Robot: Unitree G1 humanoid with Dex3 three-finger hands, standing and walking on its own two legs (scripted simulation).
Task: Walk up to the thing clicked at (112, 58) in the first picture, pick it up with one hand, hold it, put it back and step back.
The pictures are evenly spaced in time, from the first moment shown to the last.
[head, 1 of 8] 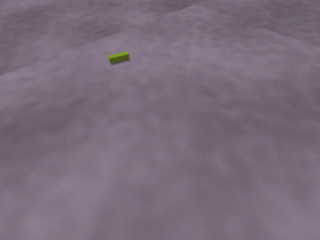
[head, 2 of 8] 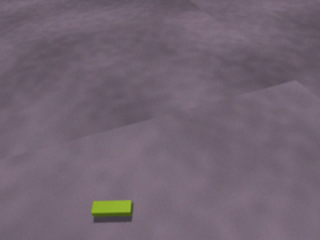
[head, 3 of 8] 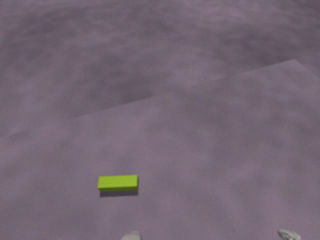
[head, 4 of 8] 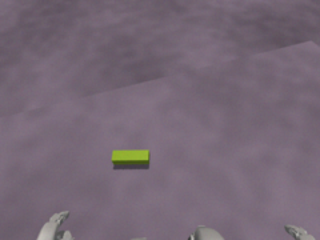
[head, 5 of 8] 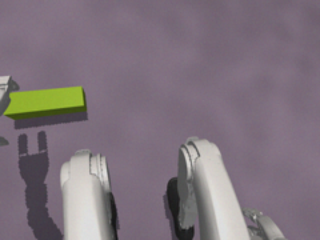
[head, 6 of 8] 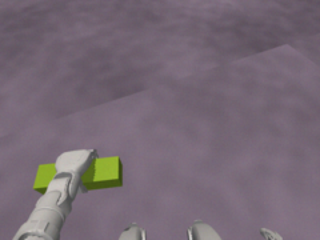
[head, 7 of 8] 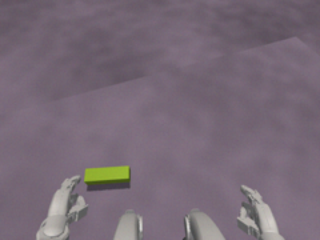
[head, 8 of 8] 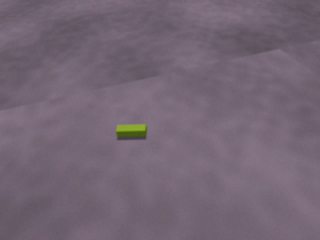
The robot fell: no
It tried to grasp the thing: yes
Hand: left
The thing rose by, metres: 0.68
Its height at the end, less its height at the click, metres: +0.00
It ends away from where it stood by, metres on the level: 0.02
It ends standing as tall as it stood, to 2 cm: yes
